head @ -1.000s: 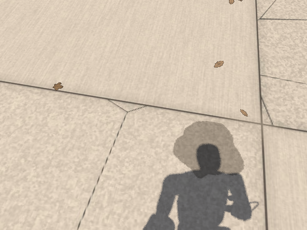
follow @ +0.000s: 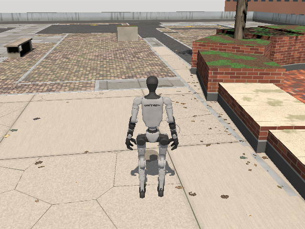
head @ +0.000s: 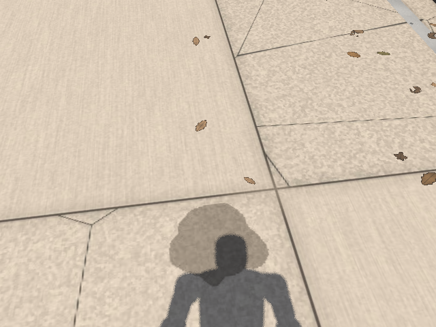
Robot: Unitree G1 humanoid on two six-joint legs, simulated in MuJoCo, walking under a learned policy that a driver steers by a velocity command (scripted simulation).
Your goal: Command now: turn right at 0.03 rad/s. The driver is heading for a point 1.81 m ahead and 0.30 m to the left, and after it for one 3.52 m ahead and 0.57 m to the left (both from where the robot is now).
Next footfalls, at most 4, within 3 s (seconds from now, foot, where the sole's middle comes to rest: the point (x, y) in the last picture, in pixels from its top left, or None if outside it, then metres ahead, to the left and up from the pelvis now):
0.90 left None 0.39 0.07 -0.78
1.52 right None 0.43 -0.12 -0.78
2.54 left None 0.50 0.14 -0.78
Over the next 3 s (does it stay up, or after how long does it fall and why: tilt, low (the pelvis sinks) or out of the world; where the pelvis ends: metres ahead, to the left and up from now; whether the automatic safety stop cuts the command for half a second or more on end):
stays up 0.66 0.11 -0.02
